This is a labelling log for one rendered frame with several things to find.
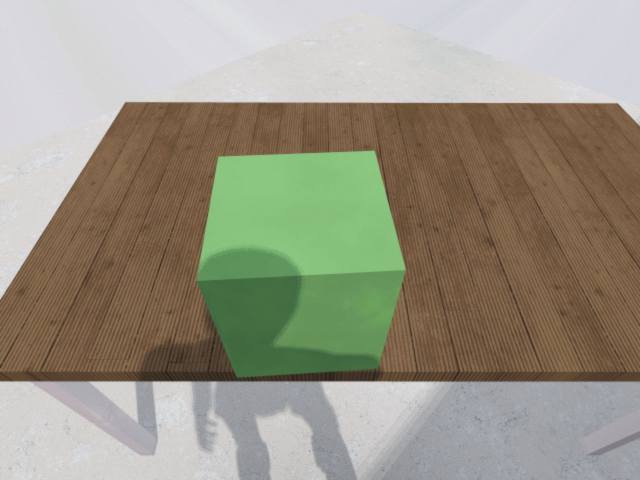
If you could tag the table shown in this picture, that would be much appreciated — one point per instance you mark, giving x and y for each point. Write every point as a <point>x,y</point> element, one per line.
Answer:
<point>518,224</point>

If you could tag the carton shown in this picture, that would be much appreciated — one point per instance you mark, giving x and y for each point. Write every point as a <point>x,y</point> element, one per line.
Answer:
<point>301,266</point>

